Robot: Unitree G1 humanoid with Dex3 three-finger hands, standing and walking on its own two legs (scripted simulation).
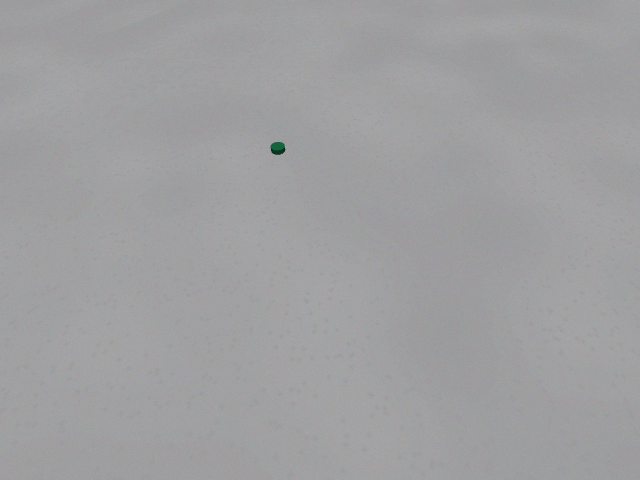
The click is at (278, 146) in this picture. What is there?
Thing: low tin
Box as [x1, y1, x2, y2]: [271, 142, 284, 154]
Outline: 271,144 271,151 273,153 277,154 283,152 284,145 281,142 274,142
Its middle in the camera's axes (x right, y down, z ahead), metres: -0.22 -0.47 +2.04
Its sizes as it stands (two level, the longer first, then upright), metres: 0.072 0.072 0.026
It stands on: the floor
